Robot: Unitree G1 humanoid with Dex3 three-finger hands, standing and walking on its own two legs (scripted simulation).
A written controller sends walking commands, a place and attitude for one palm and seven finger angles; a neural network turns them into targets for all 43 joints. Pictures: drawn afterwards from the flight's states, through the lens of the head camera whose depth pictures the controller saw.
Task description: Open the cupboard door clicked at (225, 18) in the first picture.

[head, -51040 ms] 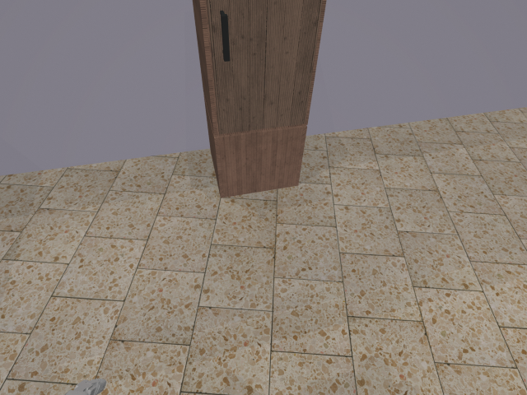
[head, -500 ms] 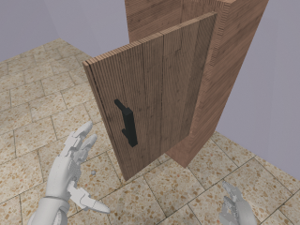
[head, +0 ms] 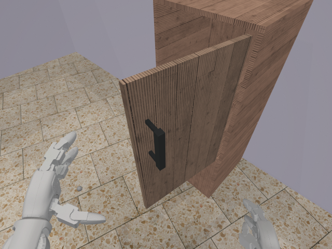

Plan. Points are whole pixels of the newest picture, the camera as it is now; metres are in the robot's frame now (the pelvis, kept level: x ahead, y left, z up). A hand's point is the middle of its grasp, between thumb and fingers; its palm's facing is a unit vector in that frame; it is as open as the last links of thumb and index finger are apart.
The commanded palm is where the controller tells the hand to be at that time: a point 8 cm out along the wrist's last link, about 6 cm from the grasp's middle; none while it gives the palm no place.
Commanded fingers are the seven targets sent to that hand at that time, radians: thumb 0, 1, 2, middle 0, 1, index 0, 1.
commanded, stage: draw the hand back to the body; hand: left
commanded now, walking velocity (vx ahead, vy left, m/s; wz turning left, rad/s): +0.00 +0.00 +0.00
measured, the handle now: (155, 145) +0.35 +0.08 +0.07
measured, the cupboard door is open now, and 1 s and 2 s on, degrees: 80 80 80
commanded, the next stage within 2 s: step back with the hand held close in 0.96 s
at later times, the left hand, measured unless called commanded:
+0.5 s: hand (43, 167) +0.21 +0.26 +0.16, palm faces +0.40 -0.83 -0.40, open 10.0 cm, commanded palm +0.16 +0.30 +0.18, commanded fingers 0.00 0.80 0.86 -0.20 -0.30 -0.20 -0.30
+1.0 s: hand (42, 168) +0.20 +0.25 +0.17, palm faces +0.43 -0.81 -0.40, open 7.4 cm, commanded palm +0.15 +0.29 +0.18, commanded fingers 0.00 0.90 0.90 -0.20 -0.30 -0.20 -0.30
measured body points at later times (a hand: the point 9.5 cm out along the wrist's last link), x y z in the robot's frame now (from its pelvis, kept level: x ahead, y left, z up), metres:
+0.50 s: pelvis +0.01 +0.01 +0.02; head -0.01 +0.00 +0.47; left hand +0.18 +0.30 +0.19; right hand +0.19 -0.21 -0.06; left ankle -0.01 +0.09 -0.72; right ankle +0.01 -0.10 -0.72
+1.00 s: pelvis +0.01 -0.01 +0.02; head -0.01 -0.02 +0.47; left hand +0.17 +0.29 +0.19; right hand +0.19 -0.23 -0.07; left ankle -0.01 +0.09 -0.72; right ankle +0.01 -0.10 -0.72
